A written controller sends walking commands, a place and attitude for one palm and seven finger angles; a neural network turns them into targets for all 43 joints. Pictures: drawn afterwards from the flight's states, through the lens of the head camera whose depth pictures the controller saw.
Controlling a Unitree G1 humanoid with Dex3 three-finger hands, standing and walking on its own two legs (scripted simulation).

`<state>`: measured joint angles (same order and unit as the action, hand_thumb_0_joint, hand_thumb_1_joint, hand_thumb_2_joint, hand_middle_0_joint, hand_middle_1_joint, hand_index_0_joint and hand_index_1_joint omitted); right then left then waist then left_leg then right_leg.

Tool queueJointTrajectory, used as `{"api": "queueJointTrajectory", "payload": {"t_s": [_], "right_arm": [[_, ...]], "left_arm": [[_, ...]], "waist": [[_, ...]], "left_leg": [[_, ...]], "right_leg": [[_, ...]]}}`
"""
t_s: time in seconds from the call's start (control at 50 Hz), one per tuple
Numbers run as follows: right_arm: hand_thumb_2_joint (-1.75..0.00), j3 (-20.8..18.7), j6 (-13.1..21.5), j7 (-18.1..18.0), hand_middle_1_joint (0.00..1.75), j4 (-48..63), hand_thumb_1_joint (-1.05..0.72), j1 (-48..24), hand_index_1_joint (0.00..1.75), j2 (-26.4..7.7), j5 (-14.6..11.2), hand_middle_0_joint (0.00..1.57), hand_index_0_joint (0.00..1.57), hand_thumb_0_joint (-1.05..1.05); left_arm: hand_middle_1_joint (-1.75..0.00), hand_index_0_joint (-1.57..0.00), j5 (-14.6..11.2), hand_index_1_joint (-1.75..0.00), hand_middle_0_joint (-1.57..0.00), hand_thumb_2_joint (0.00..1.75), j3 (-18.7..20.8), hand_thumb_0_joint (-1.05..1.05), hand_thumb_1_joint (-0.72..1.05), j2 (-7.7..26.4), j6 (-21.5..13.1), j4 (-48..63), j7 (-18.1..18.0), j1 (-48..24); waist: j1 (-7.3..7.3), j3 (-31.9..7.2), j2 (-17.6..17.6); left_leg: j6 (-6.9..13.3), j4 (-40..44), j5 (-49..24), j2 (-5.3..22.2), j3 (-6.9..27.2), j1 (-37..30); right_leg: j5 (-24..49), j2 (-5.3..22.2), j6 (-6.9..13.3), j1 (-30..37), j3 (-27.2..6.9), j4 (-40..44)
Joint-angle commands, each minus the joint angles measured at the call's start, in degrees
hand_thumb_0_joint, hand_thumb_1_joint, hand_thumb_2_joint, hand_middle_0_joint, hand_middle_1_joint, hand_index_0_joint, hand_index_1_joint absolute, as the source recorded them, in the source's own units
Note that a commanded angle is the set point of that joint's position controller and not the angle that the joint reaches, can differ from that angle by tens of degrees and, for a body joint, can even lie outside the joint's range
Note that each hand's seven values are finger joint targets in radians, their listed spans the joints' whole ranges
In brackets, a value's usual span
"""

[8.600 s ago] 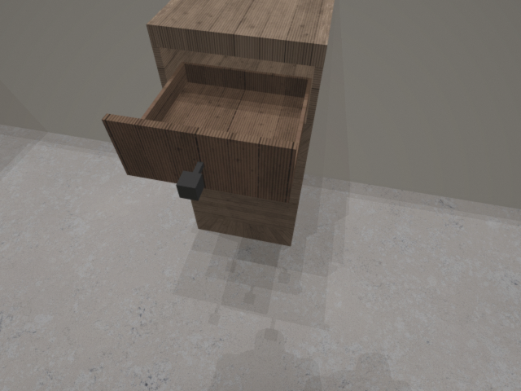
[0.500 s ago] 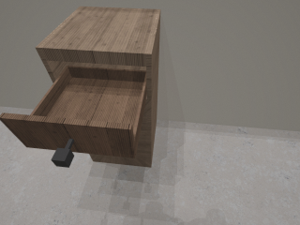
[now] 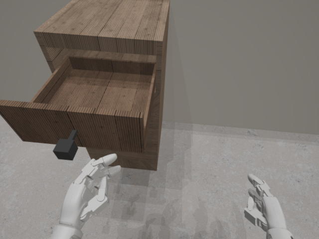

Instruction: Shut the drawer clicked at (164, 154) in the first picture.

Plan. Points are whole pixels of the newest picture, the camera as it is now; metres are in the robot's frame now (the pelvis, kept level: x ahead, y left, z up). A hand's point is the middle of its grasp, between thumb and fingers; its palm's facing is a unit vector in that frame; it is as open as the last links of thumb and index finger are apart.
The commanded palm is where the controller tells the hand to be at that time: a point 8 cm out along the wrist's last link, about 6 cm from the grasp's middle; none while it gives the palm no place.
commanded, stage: raise the hand and make a fist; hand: left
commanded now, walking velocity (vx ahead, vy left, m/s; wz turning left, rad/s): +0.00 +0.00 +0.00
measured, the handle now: (69, 143) +0.35 +0.26 +0.04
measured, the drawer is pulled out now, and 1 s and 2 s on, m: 0.30 0.30 0.30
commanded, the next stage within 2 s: bring the fist close to the handle in 1.54 s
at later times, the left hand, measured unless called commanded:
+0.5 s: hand (84, 198) +0.20 +0.17 +0.06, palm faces -0.05 -1.00 -0.02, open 3.7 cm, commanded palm +0.15 +0.24 +0.07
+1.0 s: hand (46, 189) +0.19 +0.22 +0.12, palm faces +0.03 -0.99 -0.12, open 3.2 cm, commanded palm +0.14 +0.28 +0.13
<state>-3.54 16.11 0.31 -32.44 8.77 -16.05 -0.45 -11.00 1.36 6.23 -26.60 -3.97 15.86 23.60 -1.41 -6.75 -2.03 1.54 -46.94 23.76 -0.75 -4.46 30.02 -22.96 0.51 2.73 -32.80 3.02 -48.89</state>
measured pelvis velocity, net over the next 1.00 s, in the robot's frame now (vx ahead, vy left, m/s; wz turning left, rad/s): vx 0.02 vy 0.02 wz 0.04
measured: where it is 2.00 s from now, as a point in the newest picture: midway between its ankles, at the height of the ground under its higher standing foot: outside the picture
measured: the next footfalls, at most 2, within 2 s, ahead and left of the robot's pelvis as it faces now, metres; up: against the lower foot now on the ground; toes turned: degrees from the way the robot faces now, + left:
none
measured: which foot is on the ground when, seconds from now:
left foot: down 0.00-1.00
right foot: down 0.00-1.00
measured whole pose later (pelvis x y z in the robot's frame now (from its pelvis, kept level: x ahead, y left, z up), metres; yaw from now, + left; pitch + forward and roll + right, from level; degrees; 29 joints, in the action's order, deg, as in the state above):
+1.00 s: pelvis +0.02 +0.02 +0.01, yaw +2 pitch +4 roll -2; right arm 2.6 17.8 -2.8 -31.8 11.0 -12.6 -3.2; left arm -17.2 14.0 16.0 -8.9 14.9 18.9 28.8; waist 2.0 -5.5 3.2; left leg 2.3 -43.7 24.2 -0.4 -1.2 23.0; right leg -21.7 -0.3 1.6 -22.5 6.0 -40.8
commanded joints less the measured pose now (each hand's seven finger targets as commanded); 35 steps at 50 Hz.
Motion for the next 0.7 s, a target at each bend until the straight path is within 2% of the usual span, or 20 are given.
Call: {"api": "queueJointTrajectory", "payload": {"t_s": [0.0,0.06,0.08,0.1,0.12,0.16,0.2,0.26,0.3,0.34,0.38,0.42,0.46,0.48,0.52,0.54,0.56,0.58,0.64,0.68], "right_arm": [[-0.90,-1.07,-2.21,0.84,0.30,14.97,-0.90,-5.64,0.30,-4.97,-0.15,0.20,0.20,0.00],[-0.90,-0.63,-2.82,-0.24,0.30,16.46,-0.90,-2.29,0.30,-3.79,-0.27,0.20,0.20,0.00],[-0.90,-0.20,-2.72,-0.65,0.30,16.40,-0.90,-0.60,0.30,-4.13,0.04,0.20,0.20,0.00],[-0.90,0.01,-2.48,-1.05,0.30,16.23,-0.90,0.43,0.30,-3.86,0.24,0.20,0.20,0.00],[-0.90,0.72,-1.94,-1.41,0.30,15.82,-0.90,1.11,0.30,-3.65,0.11,0.20,0.20,0.00],[-0.90,1.64,-0.52,-2.25,0.30,13.95,-0.90,1.68,0.30,-4.43,-0.25,0.20,0.20,0.00],[-0.90,2.21,0.55,-3.19,0.30,12.65,-0.90,1.59,0.30,-5.32,-0.86,0.20,0.20,0.00],[-0.90,2.60,1.14,-4.25,0.30,12.14,-0.90,1.90,0.30,-5.94,-2.01,0.20,0.20,0.00],[-0.90,2.73,0.26,-4.37,0.30,12.88,-0.90,0.45,0.30,-5.65,-2.77,0.20,0.20,0.00],[-0.90,3.01,-0.85,-4.67,0.30,14.71,-0.90,-2.29,0.30,-4.36,-2.94,0.20,0.20,0.00],[-0.90,3.19,-1.88,-4.89,0.30,14.35,-0.90,-4.62,0.30,-2.78,-2.86,0.20,0.20,0.00],[-0.90,3.10,-2.14,-4.65,0.30,13.68,-0.90,-3.81,0.30,-1.64,-2.85,0.20,0.20,0.00],[-0.90,2.75,-1.54,-4.18,0.30,12.82,-0.90,-2.77,0.30,-1.71,-2.61,0.20,0.20,0.00],[-0.90,2.47,-1.13,-4.03,0.30,12.36,-0.90,-2.39,0.30,-1.86,-2.26,0.20,0.20,0.00],[-0.90,1.96,0.12,-3.43,0.30,11.15,-0.90,-0.56,0.30,-2.50,-1.98,0.20,0.20,0.00],[-0.90,2.00,0.91,-3.11,0.30,11.15,-0.90,0.11,0.30,-3.10,-1.88,0.20,0.20,0.00],[-0.90,2.05,1.92,-3.00,0.30,10.95,-0.90,0.40,0.30,-3.60,-2.02,0.20,0.20,0.00],[-0.90,2.09,2.79,-3.04,0.30,11.04,-0.90,0.36,0.30,-4.35,-2.12,0.20,0.20,0.00],[-0.90,1.63,5.52,-3.86,0.30,10.19,-0.90,1.82,0.30,-5.46,-2.83,0.20,0.20,0.00],[-0.90,1.68,6.27,-4.35,0.30,9.08,-0.90,1.76,0.30,-5.91,-2.81,0.20,0.20,0.00]], "left_arm": [[-0.71,-0.58,-0.73,-0.71,-0.58,0.90,8.11,0.00,0.90,10.00,-2.21,15.78,0.53,12.75],[-0.78,-0.64,-1.61,-0.78,-0.64,0.90,7.97,0.00,0.90,9.52,-2.58,25.05,-3.69,4.21],[-0.80,-0.66,-1.76,-0.80,-0.66,0.90,6.31,0.00,0.90,9.27,-3.88,29.98,-4.47,-1.92],[-0.82,-0.68,-1.60,-0.82,-0.68,0.90,5.80,0.00,0.90,9.45,-5.14,32.40,-4.87,-2.99],[-0.84,-0.70,-1.51,-0.84,-0.70,0.90,2.77,0.00,0.90,7.55,-6.38,33.45,-4.45,-4.41],[-0.88,-0.74,-1.54,-0.88,-0.74,0.90,-0.44,0.00,0.90,7.28,-7.92,32.75,-2.51,-9.30],[-0.93,-0.78,-1.36,-0.93,-0.78,0.90,-2.49,0.00,0.90,8.24,-6.39,29.97,0.39,-12.70],[-0.99,-0.84,-1.00,-0.99,-0.84,0.90,0.48,0.00,0.90,12.45,1.54,21.15,3.23,-9.09],[-1.04,-0.88,-1.55,-1.04,-0.88,0.90,5.22,0.00,0.90,14.75,8.48,16.06,3.61,-3.32],[-1.08,-0.92,-3.57,-1.08,-0.92,0.90,9.09,0.00,0.90,15.33,14.06,18.93,2.27,-0.81],[-1.12,-0.96,-6.27,-1.12,-0.96,0.90,14.13,0.00,0.90,15.66,16.64,21.31,-1.29,2.54],[-1.17,-1.00,-7.72,-1.17,-1.00,0.90,16.39,0.00,0.90,14.64,15.60,26.35,-4.83,4.64],[-1.21,-1.04,-6.96,-1.21,-1.04,0.90,16.24,0.00,0.90,14.55,12.69,29.32,-6.77,5.25],[-1.23,-1.06,-6.11,-1.23,-1.06,0.90,16.71,0.00,0.90,15.64,10.94,30.17,-7.15,5.75],[-1.27,-1.10,-4.17,-1.27,-1.10,0.90,14.83,0.00,0.90,15.33,7.97,28.94,-6.07,6.90],[-1.30,-1.12,-3.69,-1.30,-1.12,0.90,11.79,0.00,0.90,13.66,6.79,29.12,-4.75,6.82],[-1.32,-1.14,-3.93,-1.32,-1.14,0.90,9.83,0.00,0.90,12.88,5.95,28.91,-3.28,5.51],[-1.34,-1.16,-4.49,-1.34,-1.16,0.90,7.87,0.00,0.90,12.05,5.41,29.45,-1.54,3.65],[-1.40,-1.22,-6.20,-1.40,-1.22,0.90,8.61,0.00,0.90,13.70,5.13,29.40,2.11,2.49],[-1.45,-1.26,-6.38,-1.45,-1.26,0.90,11.60,0.00,0.90,16.91,5.79,29.34,2.15,-0.50]], "waist": [[7.01,-4.19,6.92],[3.84,-7.88,9.02],[1.05,-8.23,7.02],[0.49,-8.85,7.67],[-1.09,-8.48,7.69],[-3.38,-6.74,5.92],[-4.73,-5.63,5.07],[-2.90,-4.76,1.81],[0.40,-6.62,0.31],[3.66,-9.27,0.47],[5.79,-10.23,-1.94],[5.91,-8.79,-1.39],[5.21,-6.08,1.30],[5.15,-6.28,0.52],[3.23,-3.88,3.59],[2.04,-3.40,5.10],[0.92,-2.08,5.37],[-0.32,-1.71,3.04],[-0.29,-4.93,2.44],[-0.19,-5.14,2.11]], "left_leg": [[-1.10,1.04,-10.48,-1.85,1.35,5.90],[-0.32,-1.49,-7.95,-0.73,3.71,4.97],[0.09,-3.05,-6.79,-0.19,5.12,4.78],[0.26,-4.04,-5.99,0.23,5.79,4.11],[0.49,-4.85,-5.22,0.54,6.41,3.65],[0.78,-5.77,-1.68,1.08,7.71,4.71],[1.07,-5.96,1.14,1.41,8.58,5.43],[0.92,-3.06,4.32,1.01,8.94,7.90],[0.74,-1.05,2.39,0.47,7.85,8.32],[0.31,1.60,-0.02,0.04,7.12,6.85],[-0.08,2.63,-3.91,0.16,6.85,5.88],[-0.38,3.70,-7.44,0.64,6.33,4.24],[-0.48,4.47,-8.76,0.91,5.72,3.58],[-0.36,4.63,-9.86,1.16,5.86,3.49],[-0.24,4.45,-9.51,1.19,5.59,2.85],[-0.08,4.25,-8.86,1.08,5.52,1.93],[0.00,3.96,-7.55,1.03,5.74,1.62],[0.32,3.68,-6.88,1.08,6.25,1.17],[0.42,3.93,-6.25,0.94,6.90,-1.38],[0.53,4.46,-6.79,0.89,7.44,-2.56]], "right_leg": [[12.15,0.46,0.67,4.41,-1.78,0.16],[7.84,-0.54,0.13,-0.49,-1.77,-0.13],[6.28,-1.19,-0.35,-3.50,-1.74,-1.01],[4.53,-1.13,-0.42,-4.69,-2.21,-0.44],[3.42,-1.16,-0.56,-6.20,-2.31,-0.09],[-1.49,-1.20,-0.85,-8.70,-2.93,1.14],[-4.62,-1.17,-1.07,-9.56,-3.17,2.09],[-8.86,-0.76,-1.36,-5.36,-3.84,5.49],[-9.51,0.07,-1.60,-0.23,-4.58,7.76],[-7.84,0.96,-1.67,5.13,-4.21,8.54],[-3.93,0.72,-1.57,9.71,-3.34,8.33],[1.92,0.45,-1.43,10.83,-1.95,7.92],[4.50,0.16,-1.21,9.55,-1.60,7.82],[5.71,-0.09,-1.11,9.89,-1.25,7.19],[5.55,-0.19,-1.28,6.83,-1.19,7.51],[5.00,-0.22,-1.44,5.15,-0.78,7.66],[3.50,-0.13,-1.57,3.81,-1.20,8.56],[2.54,-0.26,-1.75,3.36,-1.57,9.23],[1.29,-0.03,-2.00,4.95,-2.42,11.13],[2.00,-0.28,-1.98,5.68,-2.23,11.38]]}}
